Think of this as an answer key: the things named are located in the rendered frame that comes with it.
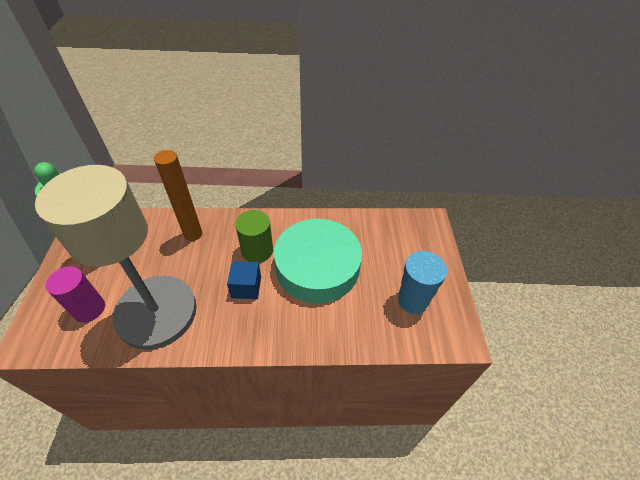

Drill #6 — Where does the desk lamp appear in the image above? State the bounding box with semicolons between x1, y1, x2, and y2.
35;165;197;350

